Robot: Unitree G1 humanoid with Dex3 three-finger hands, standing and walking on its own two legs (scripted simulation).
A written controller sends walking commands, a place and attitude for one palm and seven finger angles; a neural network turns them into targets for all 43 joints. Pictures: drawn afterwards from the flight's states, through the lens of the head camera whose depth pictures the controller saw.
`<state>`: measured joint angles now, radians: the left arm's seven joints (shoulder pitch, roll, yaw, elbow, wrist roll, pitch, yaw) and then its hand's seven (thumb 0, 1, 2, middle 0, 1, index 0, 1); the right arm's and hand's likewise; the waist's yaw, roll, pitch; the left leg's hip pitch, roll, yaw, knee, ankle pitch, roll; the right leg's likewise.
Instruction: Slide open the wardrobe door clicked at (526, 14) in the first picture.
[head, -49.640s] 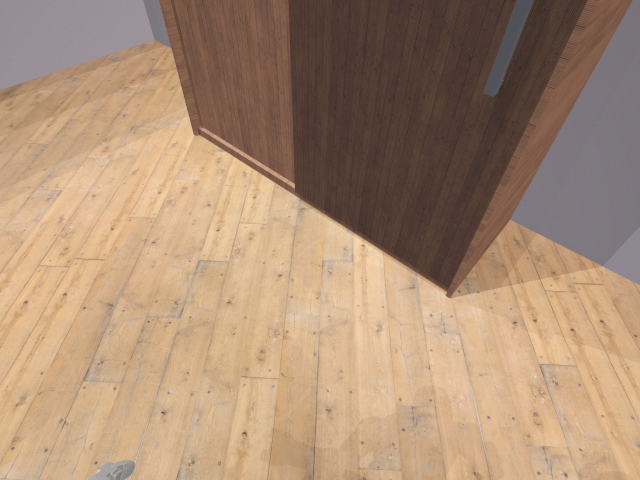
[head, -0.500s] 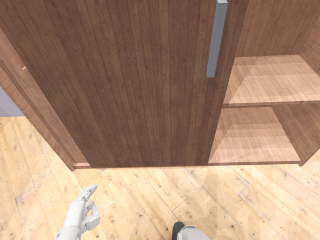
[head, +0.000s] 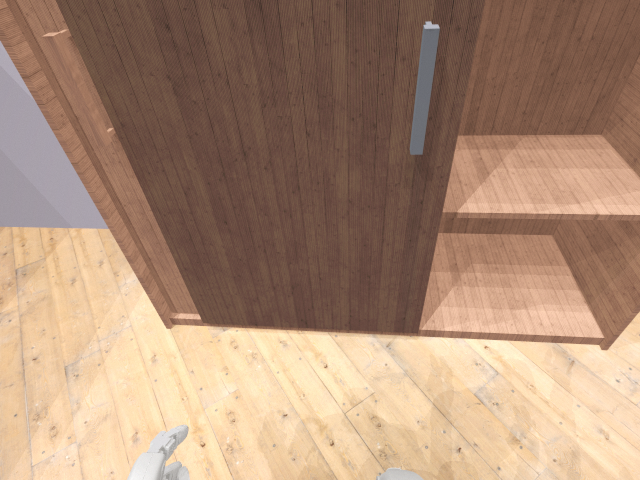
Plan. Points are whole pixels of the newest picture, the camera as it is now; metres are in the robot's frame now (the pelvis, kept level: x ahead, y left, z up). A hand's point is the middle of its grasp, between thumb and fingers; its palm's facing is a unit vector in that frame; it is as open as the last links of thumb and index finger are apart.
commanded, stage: stop stepping back and stand still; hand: right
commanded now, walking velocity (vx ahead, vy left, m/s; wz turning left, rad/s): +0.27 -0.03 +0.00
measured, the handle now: (421, 91) +0.77 -0.19 +0.16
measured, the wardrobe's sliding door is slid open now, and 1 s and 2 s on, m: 0.62 0.62 0.62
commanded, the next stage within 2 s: let the arm hang, fingers relaxed in 0.40 s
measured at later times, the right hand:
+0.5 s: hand out of the picture +0.20 -0.32 +0.18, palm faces +0.49 +0.70 -0.51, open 7.4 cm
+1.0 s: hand out of the picture +0.05 -0.22 -0.16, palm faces +0.10 +0.96 -0.26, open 7.1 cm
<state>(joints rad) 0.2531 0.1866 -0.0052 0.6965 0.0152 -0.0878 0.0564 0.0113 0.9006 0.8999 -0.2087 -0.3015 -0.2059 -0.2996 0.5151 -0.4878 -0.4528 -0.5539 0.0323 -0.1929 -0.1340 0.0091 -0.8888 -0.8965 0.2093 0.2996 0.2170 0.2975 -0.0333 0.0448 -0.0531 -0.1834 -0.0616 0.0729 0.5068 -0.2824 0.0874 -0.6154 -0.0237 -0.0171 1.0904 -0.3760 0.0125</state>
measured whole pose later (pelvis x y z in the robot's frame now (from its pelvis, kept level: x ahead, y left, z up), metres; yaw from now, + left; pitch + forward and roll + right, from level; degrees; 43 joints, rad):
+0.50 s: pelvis +0.01 -0.03 -0.01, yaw -1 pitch -1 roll +2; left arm 0.27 0.17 -0.02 0.66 0.00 -0.10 0.04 0.01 0.90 0.90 -0.21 -0.30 -0.21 -0.30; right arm 0.54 -0.45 -0.47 -0.48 0.03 -0.20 -0.16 0.01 -0.89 -0.90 0.20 0.30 0.21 0.30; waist -0.02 -0.04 0.00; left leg -0.26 0.00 0.10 0.58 -0.28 0.04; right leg -0.41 -0.08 -0.03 0.82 -0.42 0.00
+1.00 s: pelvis +0.02 -0.01 +0.00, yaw -6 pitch +2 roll +1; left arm 0.24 0.21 0.03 0.95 0.01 0.04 0.01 0.01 0.91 0.90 -0.20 -0.30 -0.20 -0.30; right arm 0.26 -0.21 -0.04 0.95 -0.03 0.00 -0.03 -0.03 -0.96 -0.90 0.20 0.30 0.21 0.30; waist 0.01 -0.02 0.06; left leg -0.28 -0.04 0.08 0.51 -0.27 0.06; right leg -0.25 -0.01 -0.02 0.61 -0.35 0.00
